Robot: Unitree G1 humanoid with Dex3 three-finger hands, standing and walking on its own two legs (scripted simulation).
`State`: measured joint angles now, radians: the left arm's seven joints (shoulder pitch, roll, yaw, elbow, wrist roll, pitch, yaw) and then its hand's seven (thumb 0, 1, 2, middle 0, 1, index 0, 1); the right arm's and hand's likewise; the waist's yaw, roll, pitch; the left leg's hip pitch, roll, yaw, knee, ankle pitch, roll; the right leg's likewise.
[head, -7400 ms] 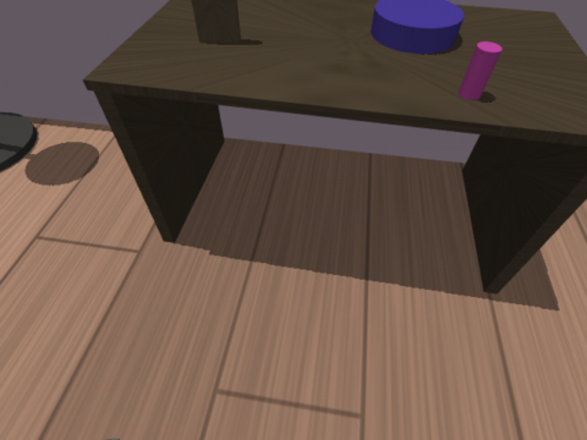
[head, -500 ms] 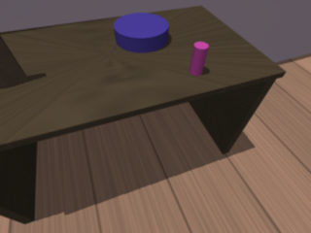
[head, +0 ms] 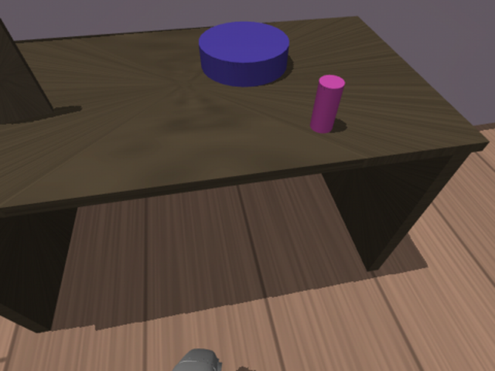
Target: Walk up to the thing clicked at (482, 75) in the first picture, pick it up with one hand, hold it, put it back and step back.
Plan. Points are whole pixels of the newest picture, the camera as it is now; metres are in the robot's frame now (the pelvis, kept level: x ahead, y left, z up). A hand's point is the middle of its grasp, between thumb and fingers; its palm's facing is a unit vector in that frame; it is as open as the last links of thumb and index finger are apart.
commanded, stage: walk up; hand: right
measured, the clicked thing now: (326, 105) +0.65 -0.14 +0.06
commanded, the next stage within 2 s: none
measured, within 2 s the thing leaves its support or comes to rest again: neither
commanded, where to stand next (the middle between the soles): +0.18 -0.03 m, yaw +12 degrees
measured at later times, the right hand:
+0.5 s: hand (412, 301) +0.27 -0.30 -0.12, palm faces -0.16 +0.89 -0.42, open 7.4 cm
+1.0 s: hand (418, 313) +0.26 -0.33 -0.16, palm faces -0.33 +0.86 -0.39, open 7.4 cm
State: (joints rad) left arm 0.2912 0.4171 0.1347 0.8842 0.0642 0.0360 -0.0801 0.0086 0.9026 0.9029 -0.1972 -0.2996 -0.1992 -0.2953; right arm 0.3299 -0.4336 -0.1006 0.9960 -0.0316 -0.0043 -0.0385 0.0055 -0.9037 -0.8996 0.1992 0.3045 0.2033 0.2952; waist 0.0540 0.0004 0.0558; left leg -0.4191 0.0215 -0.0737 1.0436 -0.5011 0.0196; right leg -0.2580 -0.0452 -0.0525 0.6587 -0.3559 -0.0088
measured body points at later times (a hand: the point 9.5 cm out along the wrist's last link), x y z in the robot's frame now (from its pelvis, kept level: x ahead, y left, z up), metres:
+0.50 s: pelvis +0.13 -0.06 +0.00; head +0.16 -0.04 +0.45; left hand +0.16 +0.27 -0.12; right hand +0.28 -0.35 -0.09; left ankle +0.16 +0.08 -0.72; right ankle +0.18 -0.20 -0.69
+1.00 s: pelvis +0.12 -0.07 -0.02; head +0.16 -0.06 +0.43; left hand +0.10 +0.29 -0.11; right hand +0.28 -0.37 -0.14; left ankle +0.10 +0.05 -0.73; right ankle +0.23 -0.22 -0.72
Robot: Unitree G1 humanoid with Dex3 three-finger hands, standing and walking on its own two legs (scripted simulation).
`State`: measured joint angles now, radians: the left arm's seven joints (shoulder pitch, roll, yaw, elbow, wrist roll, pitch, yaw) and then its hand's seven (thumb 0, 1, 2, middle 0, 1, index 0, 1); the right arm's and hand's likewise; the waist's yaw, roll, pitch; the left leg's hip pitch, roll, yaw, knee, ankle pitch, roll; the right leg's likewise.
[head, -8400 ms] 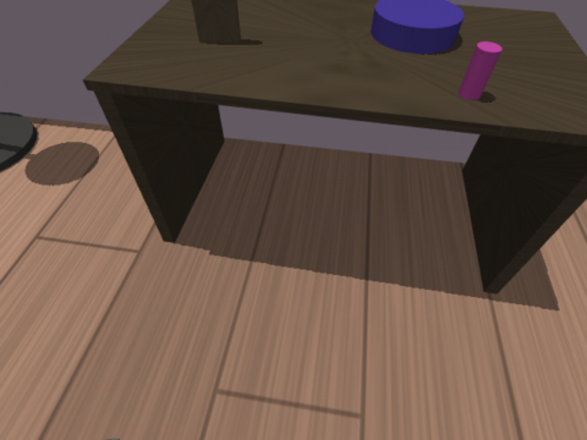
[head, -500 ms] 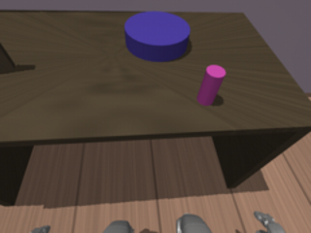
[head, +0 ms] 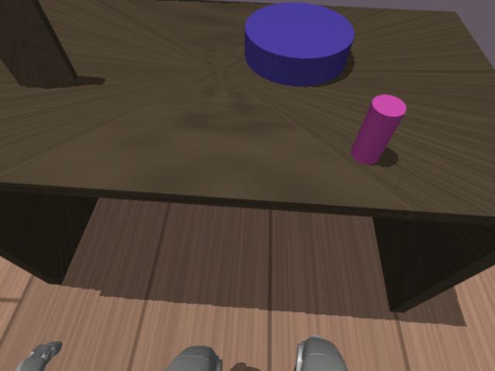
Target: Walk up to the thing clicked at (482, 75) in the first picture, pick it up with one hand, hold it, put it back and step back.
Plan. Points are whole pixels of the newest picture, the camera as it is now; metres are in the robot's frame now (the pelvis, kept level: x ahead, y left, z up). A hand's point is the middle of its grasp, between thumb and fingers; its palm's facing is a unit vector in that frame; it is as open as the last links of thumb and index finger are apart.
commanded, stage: walk up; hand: right
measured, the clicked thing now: (375, 131) +0.49 -0.21 +0.08
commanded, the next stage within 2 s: stand in 1.40 s
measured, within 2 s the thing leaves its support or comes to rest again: neither
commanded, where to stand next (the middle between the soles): +0.07 +0.02 m, yaw -4 degrees
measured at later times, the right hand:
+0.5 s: hand out of the picture +0.12 -0.23 -0.13, palm faces -0.04 +0.95 -0.31, open 7.4 cm
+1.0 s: hand out of the picture +0.08 -0.24 -0.11, palm faces +0.04 +0.94 -0.34, open 7.4 cm
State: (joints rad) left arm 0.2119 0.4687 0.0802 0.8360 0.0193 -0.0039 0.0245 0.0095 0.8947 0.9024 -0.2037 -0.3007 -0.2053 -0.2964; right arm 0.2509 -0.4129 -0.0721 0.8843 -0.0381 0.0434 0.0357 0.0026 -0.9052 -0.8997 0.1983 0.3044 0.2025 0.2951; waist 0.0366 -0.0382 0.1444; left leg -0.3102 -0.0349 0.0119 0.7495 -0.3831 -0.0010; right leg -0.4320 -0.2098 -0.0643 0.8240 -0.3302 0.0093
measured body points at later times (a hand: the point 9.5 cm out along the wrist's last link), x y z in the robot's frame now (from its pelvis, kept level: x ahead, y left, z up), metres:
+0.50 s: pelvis +0.01 +0.01 +0.02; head +0.03 +0.01 +0.47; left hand +0.08 +0.32 -0.09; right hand +0.12 -0.28 -0.10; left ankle +0.02 +0.13 -0.70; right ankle +0.02 -0.12 -0.70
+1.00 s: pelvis +0.01 +0.02 +0.04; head +0.01 +0.02 +0.49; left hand +0.11 +0.32 -0.09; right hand +0.08 -0.29 -0.09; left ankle +0.02 +0.13 -0.70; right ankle +0.02 -0.12 -0.70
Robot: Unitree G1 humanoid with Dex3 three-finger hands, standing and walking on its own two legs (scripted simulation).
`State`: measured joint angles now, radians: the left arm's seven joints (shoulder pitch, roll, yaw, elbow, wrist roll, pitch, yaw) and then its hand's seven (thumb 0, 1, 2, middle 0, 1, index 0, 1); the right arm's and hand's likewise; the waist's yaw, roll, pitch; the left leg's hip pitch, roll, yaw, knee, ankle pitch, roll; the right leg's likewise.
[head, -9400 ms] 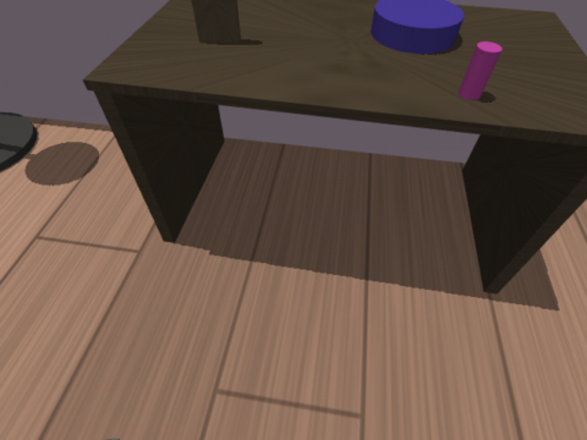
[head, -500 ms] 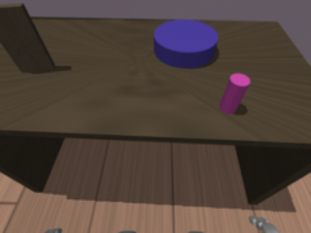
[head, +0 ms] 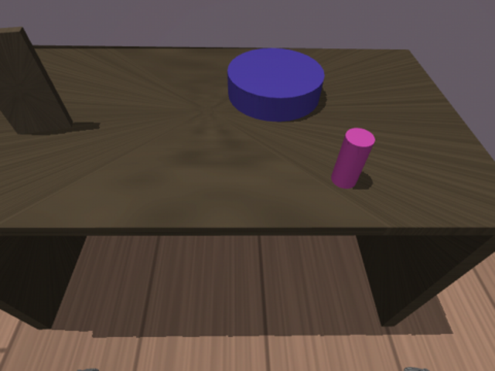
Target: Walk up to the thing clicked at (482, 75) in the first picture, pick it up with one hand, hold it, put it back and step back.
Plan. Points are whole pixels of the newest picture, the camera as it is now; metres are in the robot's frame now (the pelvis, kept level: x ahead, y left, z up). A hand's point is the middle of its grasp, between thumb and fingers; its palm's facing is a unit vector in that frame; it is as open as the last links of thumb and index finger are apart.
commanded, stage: walk up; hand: right
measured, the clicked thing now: (351, 159) +0.49 -0.20 +0.04
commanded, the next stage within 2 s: stand in 0.40 s
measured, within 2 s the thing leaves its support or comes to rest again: neither
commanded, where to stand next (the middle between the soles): +0.06 +0.01 m, yaw -1 degrees
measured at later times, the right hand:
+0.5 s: hand out of the picture +0.09 -0.25 -0.16, palm faces +0.00 +0.95 -0.32, open 7.4 cm
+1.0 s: hand out of the picture +0.09 -0.26 -0.15, palm faces -0.02 +0.94 -0.33, open 7.4 cm
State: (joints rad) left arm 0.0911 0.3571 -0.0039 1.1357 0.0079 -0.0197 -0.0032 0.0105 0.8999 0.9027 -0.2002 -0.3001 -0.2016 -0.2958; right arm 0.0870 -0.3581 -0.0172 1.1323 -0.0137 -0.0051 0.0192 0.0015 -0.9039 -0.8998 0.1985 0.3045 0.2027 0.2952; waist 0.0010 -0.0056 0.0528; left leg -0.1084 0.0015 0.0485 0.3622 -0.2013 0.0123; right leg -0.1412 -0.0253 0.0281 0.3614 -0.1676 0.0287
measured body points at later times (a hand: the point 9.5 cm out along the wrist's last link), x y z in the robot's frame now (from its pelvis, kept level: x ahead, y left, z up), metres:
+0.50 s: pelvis +0.01 -0.01 +0.00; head +0.02 -0.01 +0.45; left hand +0.09 +0.30 -0.13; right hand +0.09 -0.30 -0.13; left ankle +0.00 +0.11 -0.75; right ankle +0.02 -0.14 -0.75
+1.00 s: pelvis +0.01 -0.01 +0.00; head +0.02 -0.01 +0.45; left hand +0.09 +0.29 -0.13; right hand +0.09 -0.31 -0.13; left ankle +0.00 +0.11 -0.75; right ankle +0.02 -0.14 -0.75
